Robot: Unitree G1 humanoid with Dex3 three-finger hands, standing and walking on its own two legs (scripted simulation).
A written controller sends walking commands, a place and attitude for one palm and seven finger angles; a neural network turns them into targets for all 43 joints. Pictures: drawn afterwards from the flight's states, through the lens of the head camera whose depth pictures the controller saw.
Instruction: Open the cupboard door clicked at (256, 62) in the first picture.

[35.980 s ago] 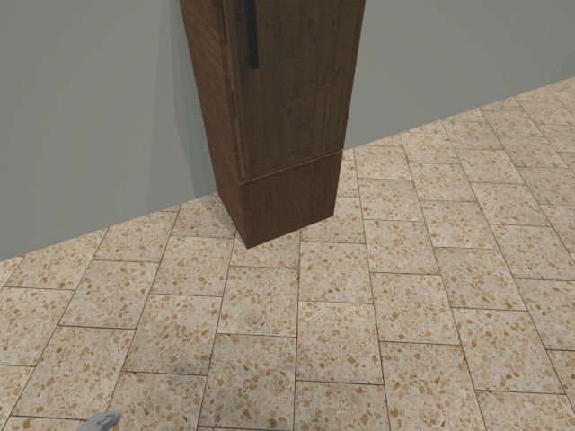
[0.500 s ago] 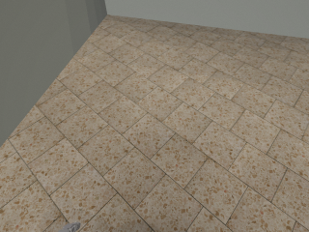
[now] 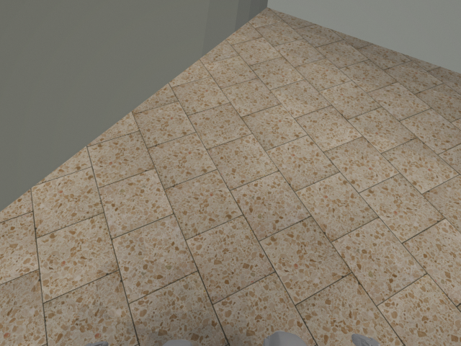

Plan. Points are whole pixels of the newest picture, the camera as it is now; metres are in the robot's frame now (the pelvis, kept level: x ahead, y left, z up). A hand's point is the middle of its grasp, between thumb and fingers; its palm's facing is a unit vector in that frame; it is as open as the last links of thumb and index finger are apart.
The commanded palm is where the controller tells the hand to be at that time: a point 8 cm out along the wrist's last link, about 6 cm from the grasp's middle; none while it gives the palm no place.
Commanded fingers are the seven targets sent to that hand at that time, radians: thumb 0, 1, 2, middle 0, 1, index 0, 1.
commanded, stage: turn to face it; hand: left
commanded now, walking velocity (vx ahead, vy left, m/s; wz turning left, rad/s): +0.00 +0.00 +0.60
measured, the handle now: out of the picture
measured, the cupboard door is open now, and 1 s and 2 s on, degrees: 38 38 38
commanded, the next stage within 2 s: none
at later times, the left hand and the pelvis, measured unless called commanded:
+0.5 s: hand out of the picture +0.01 +0.18 -0.18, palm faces +0.34 -0.91 -0.23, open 7.4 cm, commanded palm none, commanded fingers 0.00 0.90 0.90 -0.20 -0.30 -0.20 -0.30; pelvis +0.03 -0.03 +0.00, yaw +19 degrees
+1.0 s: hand out of the picture +0.02 +0.13 -0.15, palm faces +0.57 -0.79 -0.24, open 7.4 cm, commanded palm none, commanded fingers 0.00 0.90 0.90 -0.20 -0.30 -0.20 -0.30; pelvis +0.07 -0.07 +0.01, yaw +37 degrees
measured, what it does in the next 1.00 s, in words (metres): steps on the spot, turning left: right foot, then left foot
